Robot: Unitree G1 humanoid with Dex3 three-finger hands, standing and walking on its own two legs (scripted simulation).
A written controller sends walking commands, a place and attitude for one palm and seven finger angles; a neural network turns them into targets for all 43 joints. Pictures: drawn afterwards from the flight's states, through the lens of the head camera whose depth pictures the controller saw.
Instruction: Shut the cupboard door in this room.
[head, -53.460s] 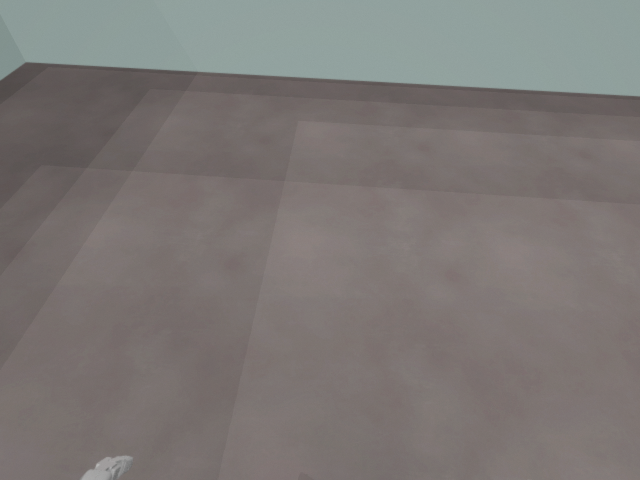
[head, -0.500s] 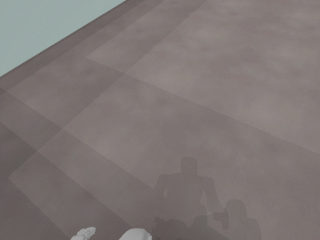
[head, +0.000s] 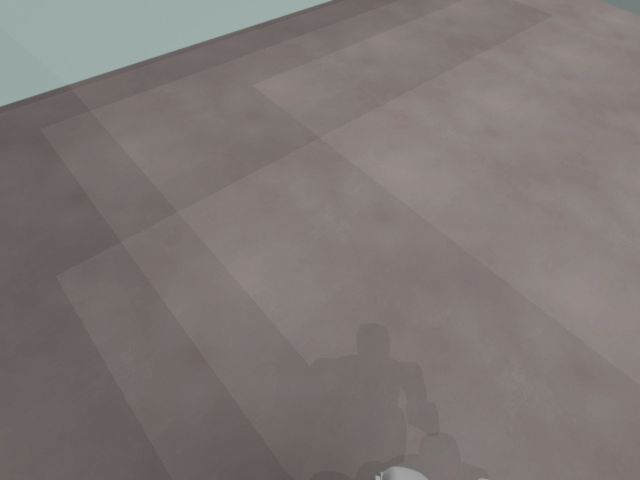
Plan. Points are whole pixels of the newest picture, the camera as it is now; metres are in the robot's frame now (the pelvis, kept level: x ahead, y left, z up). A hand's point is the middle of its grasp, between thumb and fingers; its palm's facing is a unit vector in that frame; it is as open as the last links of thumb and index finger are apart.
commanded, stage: turn or walk to find it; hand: left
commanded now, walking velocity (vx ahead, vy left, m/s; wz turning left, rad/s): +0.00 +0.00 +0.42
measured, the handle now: out of the picture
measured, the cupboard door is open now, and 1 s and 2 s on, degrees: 43 43 43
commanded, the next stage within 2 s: none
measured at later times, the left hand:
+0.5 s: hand out of the picture +0.05 +0.15 -0.15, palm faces +0.25 -0.93 -0.26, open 7.4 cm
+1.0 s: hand out of the picture +0.02 +0.22 -0.17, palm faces +0.45 -0.86 -0.23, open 7.4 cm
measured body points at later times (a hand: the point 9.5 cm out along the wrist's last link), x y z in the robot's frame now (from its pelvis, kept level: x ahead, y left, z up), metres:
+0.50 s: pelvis +0.02 -0.05 +0.00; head +0.07 -0.07 +0.45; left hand +0.03 +0.20 -0.13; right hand +0.12 -0.29 -0.16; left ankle -0.05 +0.10 -0.67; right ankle +0.02 -0.14 -0.74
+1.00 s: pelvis +0.03 -0.01 +0.00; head +0.07 +0.02 +0.45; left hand +0.00 +0.26 -0.15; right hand +0.20 -0.19 -0.14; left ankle -0.02 +0.08 -0.74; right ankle +0.08 -0.15 -0.68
